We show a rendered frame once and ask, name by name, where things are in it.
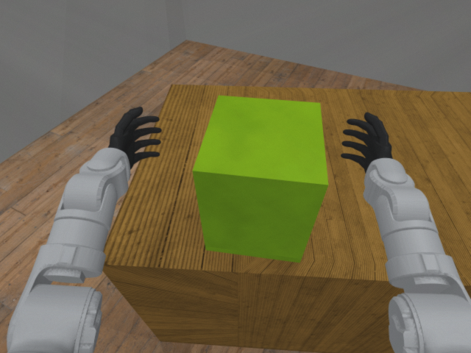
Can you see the right robot forearm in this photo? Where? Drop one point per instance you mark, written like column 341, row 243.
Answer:
column 417, row 262

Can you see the left robot upper arm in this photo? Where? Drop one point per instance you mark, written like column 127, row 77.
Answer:
column 58, row 319

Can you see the pedestal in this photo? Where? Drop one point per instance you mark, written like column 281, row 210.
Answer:
column 336, row 300

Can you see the right robot hand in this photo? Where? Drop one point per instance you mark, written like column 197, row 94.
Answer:
column 377, row 141

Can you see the left robot forearm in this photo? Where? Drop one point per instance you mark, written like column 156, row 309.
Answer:
column 74, row 249

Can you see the carton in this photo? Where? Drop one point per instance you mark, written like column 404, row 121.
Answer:
column 261, row 176

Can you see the left robot hand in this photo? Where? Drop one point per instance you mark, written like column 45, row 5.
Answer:
column 126, row 133

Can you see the right robot upper arm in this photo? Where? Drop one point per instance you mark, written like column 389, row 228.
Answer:
column 430, row 323

